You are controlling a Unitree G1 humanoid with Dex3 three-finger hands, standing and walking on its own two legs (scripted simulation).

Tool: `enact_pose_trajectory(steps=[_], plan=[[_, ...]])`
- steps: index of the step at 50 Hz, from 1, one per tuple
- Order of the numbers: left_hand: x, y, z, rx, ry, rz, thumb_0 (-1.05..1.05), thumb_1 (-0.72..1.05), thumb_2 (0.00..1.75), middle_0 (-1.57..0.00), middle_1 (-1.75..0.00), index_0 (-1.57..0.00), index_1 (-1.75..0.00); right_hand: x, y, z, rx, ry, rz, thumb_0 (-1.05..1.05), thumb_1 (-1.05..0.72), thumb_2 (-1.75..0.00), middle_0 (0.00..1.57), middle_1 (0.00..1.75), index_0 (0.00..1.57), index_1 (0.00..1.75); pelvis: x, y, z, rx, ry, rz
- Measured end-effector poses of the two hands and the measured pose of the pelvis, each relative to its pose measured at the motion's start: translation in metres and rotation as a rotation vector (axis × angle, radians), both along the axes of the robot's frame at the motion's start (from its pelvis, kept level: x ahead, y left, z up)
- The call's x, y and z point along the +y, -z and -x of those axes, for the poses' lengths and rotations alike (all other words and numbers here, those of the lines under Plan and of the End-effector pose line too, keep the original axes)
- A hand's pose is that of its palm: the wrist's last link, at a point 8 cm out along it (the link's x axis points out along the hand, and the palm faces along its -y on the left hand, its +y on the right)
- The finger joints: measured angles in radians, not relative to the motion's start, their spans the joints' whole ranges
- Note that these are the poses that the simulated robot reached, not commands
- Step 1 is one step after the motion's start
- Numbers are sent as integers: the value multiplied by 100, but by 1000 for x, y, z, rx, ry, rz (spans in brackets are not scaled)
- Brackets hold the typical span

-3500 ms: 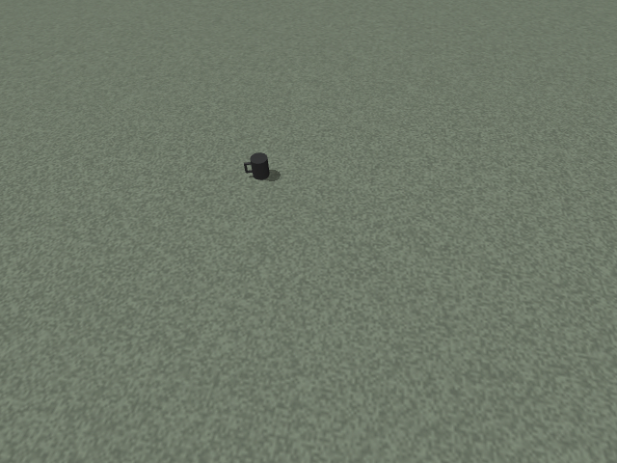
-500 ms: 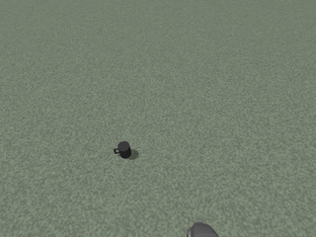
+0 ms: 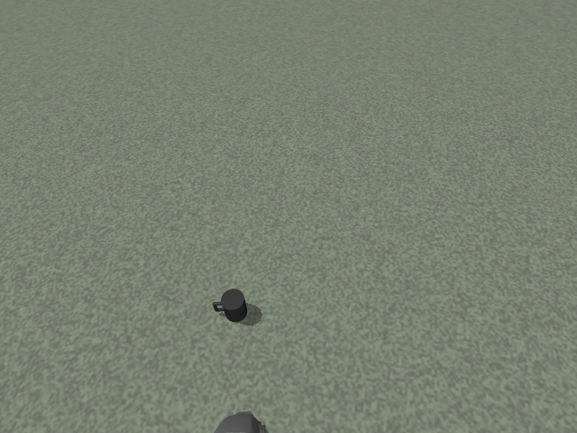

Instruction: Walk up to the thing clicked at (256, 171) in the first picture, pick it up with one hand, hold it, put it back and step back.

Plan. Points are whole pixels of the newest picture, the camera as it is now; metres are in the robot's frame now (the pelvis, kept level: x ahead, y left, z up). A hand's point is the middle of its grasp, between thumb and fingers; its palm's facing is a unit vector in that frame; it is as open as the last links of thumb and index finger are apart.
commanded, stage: walk up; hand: left
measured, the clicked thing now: (229, 306) +0.63 +0.26 -0.72
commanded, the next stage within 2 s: none
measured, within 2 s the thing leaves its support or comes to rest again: neither
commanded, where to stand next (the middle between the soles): +0.19 +0.03 m, yaw +0 degrees
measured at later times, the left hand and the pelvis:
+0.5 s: hand out of the picture +0.15 +0.29 -0.15, palm faces -0.06 -0.91 -0.42, open 7.4 cm; pelvis +0.09 +0.02 -0.02, yaw -2 degrees
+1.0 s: hand (147, 395) +0.20 +0.26 -0.14, palm faces -0.06 -0.95 -0.31, open 7.4 cm; pelvis +0.09 +0.02 +0.01, yaw -2 degrees
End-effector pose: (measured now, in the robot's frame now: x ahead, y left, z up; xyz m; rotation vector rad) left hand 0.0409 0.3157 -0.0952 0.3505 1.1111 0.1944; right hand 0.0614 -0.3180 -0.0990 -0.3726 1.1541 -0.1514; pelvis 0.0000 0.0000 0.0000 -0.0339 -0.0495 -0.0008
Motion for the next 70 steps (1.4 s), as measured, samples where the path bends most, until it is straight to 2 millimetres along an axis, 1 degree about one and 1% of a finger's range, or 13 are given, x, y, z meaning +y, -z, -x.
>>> enact_pose_trajectory(steps=[4,6,11,14,20,23,26,32,42,47,52,62,70], plan=[[21,25,-17,45,-14,15,0,90,90,-20,-30,-21,-30,14,-5,-36,-31,-10,42,1,-91,-90,20,30,20,30,15,11,-30,0,-5,-18],[26,32,-28,74,-18,22,0,90,90,-20,-30,-20,-30,21,-8,-49,-62,-6,56,1,-91,-90,20,30,20,30,23,12,-40,-3,7,-24],[27,28,-60,100,11,35,1,90,90,-20,-30,-20,-30,36,-19,-65,-72,22,55,1,-91,-90,20,30,20,30,31,1,-60,-4,8,-6],[29,24,-77,90,13,31,0,90,90,-20,-30,-20,-30,40,-18,-70,-49,21,50,1,-91,-90,20,30,21,30,32,-2,-69,-2,8,-14],[27,21,-95,113,7,-14,0,91,90,-20,-30,-20,-30,38,3,-86,-31,36,22,1,-90,-90,20,30,21,30,27,5,-82,-2,27,-36],[21,22,-101,107,0,-45,0,91,90,-20,-30,-20,-30,32,22,-95,-36,49,-10,1,-90,-90,20,30,21,30,19,14,-86,-4,35,-45],[10,17,-106,98,5,-56,0,91,90,-20,-30,-20,-30,32,34,-104,-35,71,-42,1,-91,-90,20,30,21,30,14,15,-86,-11,36,-26],[-5,10,-128,53,33,-36,0,90,90,-20,-30,-20,-30,40,39,-102,-13,73,-86,1,-91,-90,20,30,20,30,12,9,-82,-14,32,-50],[-17,9,-163,-16,52,46,0,90,90,-20,-30,-21,-30,34,16,-72,63,101,-37,1,-91,-90,20,30,20,30,15,-5,-85,-11,38,-42],[-16,12,-163,3,41,67,0,90,90,-20,-30,-20,-30,28,6,-65,89,115,-3,1,-91,-90,20,30,20,30,17,-9,-86,-9,38,-38],[-10,15,-149,58,17,63,0,90,90,-20,-30,-20,-30,27,4,-68,100,119,6,1,-91,-90,20,30,20,30,17,-11,-89,-5,35,-36],[-2,13,-116,167,-45,29,0,90,90,-20,-30,-20,-30,34,11,-98,87,94,-31,1,-91,-90,20,30,20,30,15,-13,-99,6,28,-32],[-3,9,-123,160,-63,23,0,90,90,-20,-30,-20,-30,41,13,-125,57,77,-56,1,-91,-90,20,30,20,30,14,-14,-108,10,24,-32]])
